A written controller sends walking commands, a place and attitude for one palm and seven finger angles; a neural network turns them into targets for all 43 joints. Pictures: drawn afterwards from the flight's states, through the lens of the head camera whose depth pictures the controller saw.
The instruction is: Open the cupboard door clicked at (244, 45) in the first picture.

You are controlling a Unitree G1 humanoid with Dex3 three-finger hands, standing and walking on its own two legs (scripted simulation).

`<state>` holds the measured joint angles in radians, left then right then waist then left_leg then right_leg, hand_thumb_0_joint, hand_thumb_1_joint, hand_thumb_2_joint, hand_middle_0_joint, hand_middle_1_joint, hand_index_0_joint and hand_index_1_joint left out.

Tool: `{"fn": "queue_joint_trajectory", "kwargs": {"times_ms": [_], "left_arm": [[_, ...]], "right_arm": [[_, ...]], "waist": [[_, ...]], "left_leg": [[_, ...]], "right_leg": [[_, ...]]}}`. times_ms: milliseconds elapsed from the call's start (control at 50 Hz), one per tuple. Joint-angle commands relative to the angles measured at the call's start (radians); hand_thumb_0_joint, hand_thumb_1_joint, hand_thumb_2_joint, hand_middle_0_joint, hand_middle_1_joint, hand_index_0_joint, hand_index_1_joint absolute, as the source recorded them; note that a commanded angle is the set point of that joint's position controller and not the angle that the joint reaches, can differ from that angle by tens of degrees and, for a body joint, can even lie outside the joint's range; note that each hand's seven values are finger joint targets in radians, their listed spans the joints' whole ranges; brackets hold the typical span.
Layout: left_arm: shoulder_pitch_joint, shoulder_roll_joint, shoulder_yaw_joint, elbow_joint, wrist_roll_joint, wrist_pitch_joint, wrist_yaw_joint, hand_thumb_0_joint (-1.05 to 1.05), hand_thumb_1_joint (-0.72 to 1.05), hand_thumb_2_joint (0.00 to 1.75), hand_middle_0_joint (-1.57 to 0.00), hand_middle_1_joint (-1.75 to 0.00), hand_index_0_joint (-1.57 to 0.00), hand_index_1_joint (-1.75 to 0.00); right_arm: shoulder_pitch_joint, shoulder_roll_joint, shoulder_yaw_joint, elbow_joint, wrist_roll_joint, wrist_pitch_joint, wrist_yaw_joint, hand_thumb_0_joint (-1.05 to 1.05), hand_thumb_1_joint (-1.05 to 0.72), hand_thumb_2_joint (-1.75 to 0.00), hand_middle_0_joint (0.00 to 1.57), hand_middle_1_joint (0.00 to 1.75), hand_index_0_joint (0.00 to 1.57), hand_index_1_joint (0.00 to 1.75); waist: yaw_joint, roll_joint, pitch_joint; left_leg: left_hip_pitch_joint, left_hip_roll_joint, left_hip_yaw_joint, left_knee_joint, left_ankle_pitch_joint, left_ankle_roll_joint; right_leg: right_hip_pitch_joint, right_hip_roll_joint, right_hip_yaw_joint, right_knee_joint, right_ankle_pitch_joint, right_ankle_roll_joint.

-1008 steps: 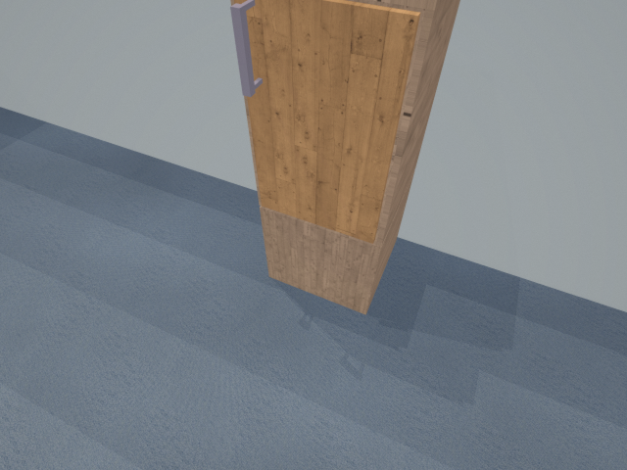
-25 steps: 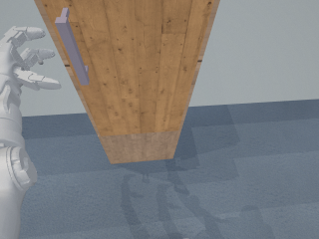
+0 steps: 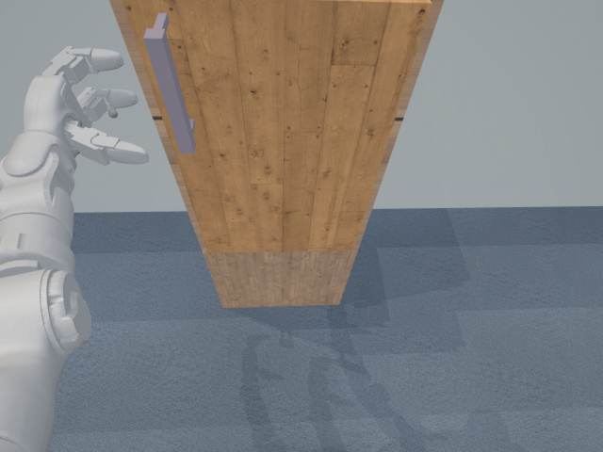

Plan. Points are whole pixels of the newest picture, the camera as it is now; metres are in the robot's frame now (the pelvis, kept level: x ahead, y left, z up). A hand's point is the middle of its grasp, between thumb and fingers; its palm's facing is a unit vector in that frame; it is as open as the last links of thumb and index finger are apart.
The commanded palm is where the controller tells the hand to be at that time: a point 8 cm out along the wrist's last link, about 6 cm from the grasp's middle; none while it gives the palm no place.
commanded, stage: move the hooked fingers beside the handle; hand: left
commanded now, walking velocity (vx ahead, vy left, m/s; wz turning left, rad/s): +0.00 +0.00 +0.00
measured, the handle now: (176, 90) +0.55 +0.15 +0.16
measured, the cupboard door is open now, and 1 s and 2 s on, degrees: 0 0 0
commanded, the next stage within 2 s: slide the fingers in behind the handle in 1.02 s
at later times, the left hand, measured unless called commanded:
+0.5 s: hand (103, 119) +0.49 +0.22 +0.16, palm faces -0.01 -1.00 -0.01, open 14.0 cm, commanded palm +0.47 +0.27 +0.15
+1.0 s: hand (115, 107) +0.51 +0.21 +0.16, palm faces -0.01 -1.00 +0.00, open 14.0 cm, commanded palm +0.48 +0.26 +0.15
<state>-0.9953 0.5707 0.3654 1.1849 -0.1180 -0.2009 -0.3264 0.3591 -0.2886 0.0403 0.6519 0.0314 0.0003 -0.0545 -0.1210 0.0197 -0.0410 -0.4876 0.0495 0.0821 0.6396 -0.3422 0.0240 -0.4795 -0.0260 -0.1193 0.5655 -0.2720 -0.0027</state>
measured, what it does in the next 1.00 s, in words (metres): stands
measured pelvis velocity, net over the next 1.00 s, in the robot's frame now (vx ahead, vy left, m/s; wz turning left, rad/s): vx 0.00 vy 0.00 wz -0.02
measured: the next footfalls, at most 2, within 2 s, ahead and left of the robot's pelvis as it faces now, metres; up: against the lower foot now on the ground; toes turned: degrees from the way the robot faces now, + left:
none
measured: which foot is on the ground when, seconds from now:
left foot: down 0.00-1.00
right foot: down 0.00-1.00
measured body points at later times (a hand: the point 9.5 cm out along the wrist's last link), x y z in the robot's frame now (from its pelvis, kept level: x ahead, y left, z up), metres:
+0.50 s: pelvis +0.00 +0.00 +0.00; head +0.07 +0.00 +0.45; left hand +0.48 +0.28 +0.16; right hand -0.02 -0.28 -0.11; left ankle -0.02 +0.10 -0.73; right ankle +0.00 -0.12 -0.73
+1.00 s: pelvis +0.00 +0.00 +0.00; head +0.09 +0.01 +0.44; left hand +0.50 +0.27 +0.16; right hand +0.00 -0.27 -0.11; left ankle -0.02 +0.10 -0.73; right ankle +0.00 -0.12 -0.73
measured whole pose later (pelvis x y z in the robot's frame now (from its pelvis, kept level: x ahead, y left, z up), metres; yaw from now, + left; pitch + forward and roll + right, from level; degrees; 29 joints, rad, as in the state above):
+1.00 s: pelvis +0.00 +0.00 +0.00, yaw -1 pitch +13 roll -2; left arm -1.01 0.62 0.42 1.21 -0.11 -0.23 -0.34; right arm 0.42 -0.29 0.04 0.65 0.02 0.00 -0.05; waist -0.15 0.02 -0.05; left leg -0.54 0.06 0.10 0.66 -0.35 0.03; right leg -0.53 -0.02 -0.10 0.58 -0.27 0.00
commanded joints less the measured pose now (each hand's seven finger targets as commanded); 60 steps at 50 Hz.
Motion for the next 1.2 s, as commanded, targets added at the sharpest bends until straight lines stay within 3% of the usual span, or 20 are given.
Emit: {"fn": "queue_joint_trajectory", "kwargs": {"times_ms": [0,100,160,240,260,340,400,420,560,600,680,740,820,840,860,900,940,1040,1100,1180], "left_arm": [[-0.53,0.239,0.017,-0.11,-0.019,-0.037,-0.014,0.0,-0.5,0.3,-0.3,-1.2,-0.3,-1.2],[-0.551,0.316,0.066,-0.118,0.002,-0.058,0.008,0.0,-0.5,0.3,-0.3,-1.2,-0.3,-1.2],[-0.528,0.386,0.12,-0.196,0.013,-0.1,0.015,0.0,-0.5,0.3,-0.3,-1.2,-0.3,-1.2],[-0.421,0.461,0.19,-0.223,0.007,-0.112,0.001,0.0,-0.5,0.3,-0.3,-1.2,-0.3,-1.2],[-0.407,0.399,0.14,-0.229,0.001,-0.101,-0.011,0.0,-0.5,0.3,-0.3,-1.2,-0.3,-1.2],[-0.356,0.375,0.121,-0.198,-0.018,-0.049,-0.043,0.0,-0.5,0.3,-0.3,-1.2,-0.3,-1.2],[-0.378,0.348,0.096,-0.236,-0.031,-0.042,-0.057,0.0,-0.5,0.3,-0.3,-1.2,-0.3,-1.2],[-0.396,0.296,0.061,-0.255,-0.044,-0.049,-0.061,0.0,-0.5,0.3,-0.3,-1.2,-0.3,-1.2],[-0.519,0.266,0.034,-0.226,-0.045,-0.069,-0.047,0.0,-0.5,0.3,-0.3,-1.2,-0.3,-1.2],[-0.511,0.254,0.026,-0.178,-0.039,-0.056,-0.037,0.0,-0.5,0.3,-0.3,-1.2,-0.3,-1.2],[-0.547,0.268,0.033,-0.195,-0.02,-0.066,-0.015,0.0,-0.5,0.3,-0.3,-1.2,-0.3,-1.2],[-0.524,0.342,0.087,-0.152,-0.014,-0.073,-0.003,0.0,-0.5,0.3,-0.3,-1.2,-0.3,-1.2],[-0.545,0.326,0.067,-0.155,-0.002,-0.083,0.001,0.0,-0.5,0.3,-0.3,-1.2,-0.3,-1.2],[-0.526,0.38,0.108,-0.165,0.008,-0.089,0.002,0.0,-0.5,0.3,-0.3,-1.2,-0.3,-1.2],[-0.557,0.338,0.067,-0.195,0.007,-0.094,-0.004,0.0,-0.5,0.3,-0.3,-1.2,-0.3,-1.2],[-0.531,0.299,0.054,-0.214,-0.003,-0.099,-0.014,0.0,-0.5,0.3,-0.3,-1.2,-0.3,-1.2],[-0.485,0.31,0.077,-0.207,-0.021,-0.093,-0.025,0.0,-0.5,0.3,-0.3,-1.2,-0.3,-1.2],[-0.432,0.29,0.067,-0.147,-0.026,-0.037,-0.038,0.0,-0.5,0.3,-0.3,-1.2,-0.3,-1.2],[-0.45,0.32,0.08,-0.198,-0.016,-0.043,-0.023,0.0,-0.5,0.3,-0.3,-1.2,-0.3,-1.2],[-0.458,0.252,0.058,-0.314,-0.033,-0.085,-0.011,0.0,-0.5,0.3,-0.3,-1.2,-0.3,-1.2]], "right_arm": [[0.156,-0.186,-0.056,-0.037,0.002,-0.032,-0.02,0.0,-0.9,-0.9,0.2,0.3,0.2,0.3],[0.183,-0.189,-0.052,-0.047,-0.008,-0.036,-0.019,0.0,-0.9,-0.9,0.2,0.3,0.2,0.3],[0.191,-0.184,-0.059,-0.067,-0.009,-0.032,-0.013,0.0,-0.9,-0.9,0.2,0.3,0.2,0.3],[0.188,-0.187,-0.064,-0.084,-0.006,-0.018,-0.007,0.0,-0.9,-0.9,0.2,0.3,0.2,0.3],[0.176,-0.182,-0.063,-0.091,0.0,-0.014,-0.006,0.0,-0.9,-0.9,0.2,0.3,0.2,0.3],[0.168,-0.19,-0.069,-0.096,0.009,-0.002,-0.01,0.0,-0.9,-0.9,0.2,0.3,0.2,0.3],[0.172,-0.189,-0.071,-0.093,0.01,-0.004,-0.015,0.0,-0.9,-0.9,0.2,0.3,0.2,0.3],[0.171,-0.185,-0.07,-0.094,0.008,-0.007,-0.016,0.0,-0.9,-0.9,0.2,0.3,0.2,0.3],[0.167,-0.186,-0.066,-0.044,0.005,-0.031,-0.023,0.0,-0.9,-0.9,0.2,0.3,0.2,0.3],[0.168,-0.188,-0.063,-0.039,0.004,-0.036,-0.021,0.0,-0.9,-0.9,0.2,0.3,0.2,0.3],[0.164,-0.184,-0.058,-0.046,-0.002,-0.045,-0.017,0.0,-0.9,-0.9,0.2,0.3,0.2,0.3],[0.167,-0.191,-0.055,-0.054,-0.003,-0.04,-0.017,0.0,-0.9,-0.9,0.2,0.3,0.2,0.3],[0.17,-0.188,-0.055,-0.063,-0.004,-0.036,-0.015,0.0,-0.9,-0.9,0.2,0.3,0.2,0.3],[0.173,-0.192,-0.057,-0.069,-0.005,-0.034,-0.014,0.0,-0.9,-0.9,0.2,0.3,0.2,0.3],[0.169,-0.186,-0.056,-0.069,-0.004,-0.033,-0.013,0.0,-0.9,-0.9,0.2,0.3,0.2,0.3],[0.171,-0.18,-0.059,-0.07,-0.005,-0.033,-0.008,0.0,-0.9,-0.9,0.2,0.3,0.2,0.3],[0.18,-0.184,-0.062,-0.068,-0.004,-0.025,-0.006,0.0,-0.9,-0.9,0.2,0.3,0.2,0.3],[0.185,-0.187,-0.064,-0.065,0.0,-0.007,-0.01,0.0,-0.9,-0.9,0.2,0.3,0.2,0.3],[0.195,-0.186,-0.067,-0.067,-0.005,-0.003,-0.01,0.0,-0.9,-0.9,0.2,0.3,0.2,0.3],[0.194,-0.174,-0.076,-0.065,-0.01,-0.01,0.001,0.0,-0.9,-0.9,0.2,0.3,0.2,0.3]], "waist": [[-0.058,0.041,-0.335],[-0.043,0.052,-0.394],[-0.009,0.093,-0.5],[0.028,0.075,-0.515],[0.018,0.095,-0.492],[0.007,0.066,-0.365],[-0.006,0.063,-0.355],[-0.018,0.078,-0.352],[-0.054,0.104,-0.346],[-0.058,0.067,-0.316],[-0.046,0.112,-0.393],[-0.036,0.055,-0.397],[-0.04,0.073,-0.405],[-0.021,0.091,-0.444],[-0.037,0.137,-0.461],[-0.027,0.156,-0.485],[-0.018,0.11,-0.492],[-0.022,0.071,-0.372],[-0.022,0.082,-0.386],[-0.015,0.14,-0.478]], "left_leg": [[0.205,-0.026,-0.109,-0.056,0.321,0.009],[0.176,-0.03,-0.105,-0.049,0.328,0.013],[0.215,-0.03,-0.1,-0.038,0.413,0.009],[0.192,-0.028,-0.082,-0.044,0.442,0.012],[0.199,-0.03,-0.075,-0.052,0.442,0.013],[0.155,-0.028,-0.06,-0.07,0.356,0.02],[0.171,-0.026,-0.064,-0.075,0.326,0.021],[0.199,-0.025,-0.067,-0.074,0.34,0.021],[0.239,-0.021,-0.098,-0.059,0.303,0.014],[0.21,-0.023,-0.104,-0.06,0.284,0.014],[0.241,-0.026,-0.111,-0.042,0.349,0.007],[0.195,-0.025,-0.109,-0.037,0.359,0.01],[0.199,-0.026,-0.106,-0.025,0.395,0.01],[0.211,-0.024,-0.109,-0.024,0.409,0.006],[0.245,-0.022,-0.108,-0.023,0.433,0.002],[0.283,-0.018,-0.11,-0.014,0.486,-0.002],[0.282,-0.011,-0.112,-0.012,0.525,-0.001],[0.203,-0.015,-0.096,-0.034,0.455,0.008],[0.206,-0.015,-0.096,-0.036,0.44,0.009],[0.327,-0.002,-0.115,-0.014,0.573,-0.005]], "right_leg": [[0.067,0.045,0.073,-0.03,0.288,-0.014],[0.106,0.042,0.084,-0.016,0.308,-0.011],[0.164,0.044,0.091,0.0,0.38,-0.012],[0.234,0.048,0.093,0.002,0.438,-0.012],[0.226,0.048,0.091,-0.005,0.44,-0.012],[0.183,0.049,0.084,-0.035,0.383,-0.01],[0.158,0.049,0.085,-0.046,0.344,-0.01],[0.141,0.051,0.081,-0.047,0.34,-0.013],[0.056,0.05,0.08,-0.046,0.265,-0.012],[0.046,0.048,0.076,-0.045,0.249,-0.011],[0.053,0.045,0.076,-0.02,0.288,-0.014],[0.095,0.045,0.08,-0.007,0.32,-0.011],[0.092,0.046,0.081,0.003,0.343,-0.012],[0.101,0.046,0.083,0.007,0.348,-0.012],[0.087,0.046,0.084,0.005,0.358,-0.011],[0.079,0.051,0.08,0.006,0.372,-0.013],[0.097,0.056,0.076,0.006,0.393,-0.012],[0.092,0.055,0.068,-0.011,0.374,-0.012],[0.095,0.054,0.07,-0.011,0.364,-0.013],[0.07,0.061,0.069,-0.005,0.382,-0.014]]}}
